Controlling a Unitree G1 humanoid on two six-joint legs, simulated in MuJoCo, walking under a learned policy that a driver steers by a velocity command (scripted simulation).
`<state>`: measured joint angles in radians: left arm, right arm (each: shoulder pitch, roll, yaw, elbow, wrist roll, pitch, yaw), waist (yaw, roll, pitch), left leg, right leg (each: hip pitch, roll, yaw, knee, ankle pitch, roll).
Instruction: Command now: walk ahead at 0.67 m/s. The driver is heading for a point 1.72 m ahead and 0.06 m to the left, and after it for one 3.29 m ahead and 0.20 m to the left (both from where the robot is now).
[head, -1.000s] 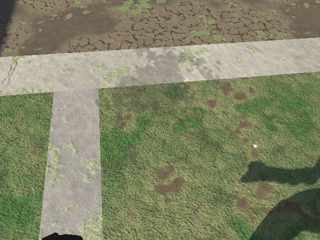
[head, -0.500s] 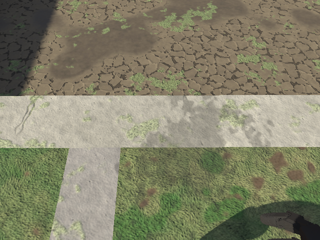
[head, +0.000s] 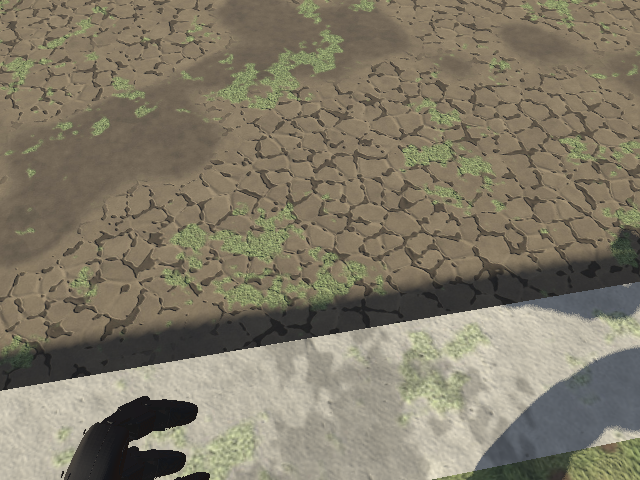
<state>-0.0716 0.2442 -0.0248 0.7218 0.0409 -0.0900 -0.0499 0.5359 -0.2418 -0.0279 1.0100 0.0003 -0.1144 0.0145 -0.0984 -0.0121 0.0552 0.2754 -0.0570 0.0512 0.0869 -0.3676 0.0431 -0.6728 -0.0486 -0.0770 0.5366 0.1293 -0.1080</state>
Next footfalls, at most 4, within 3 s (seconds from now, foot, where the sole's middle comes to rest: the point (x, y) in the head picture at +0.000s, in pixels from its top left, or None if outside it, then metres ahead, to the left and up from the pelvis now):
0.04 right None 0.28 -0.09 -0.76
0.40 left None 0.37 0.10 -0.76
2.38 left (244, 435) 0.54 0.14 -0.76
2.80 right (335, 408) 0.58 -0.05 -0.76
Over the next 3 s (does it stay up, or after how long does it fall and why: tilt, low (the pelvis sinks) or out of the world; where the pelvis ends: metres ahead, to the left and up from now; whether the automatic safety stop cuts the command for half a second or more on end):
stays up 0.49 0.04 0.00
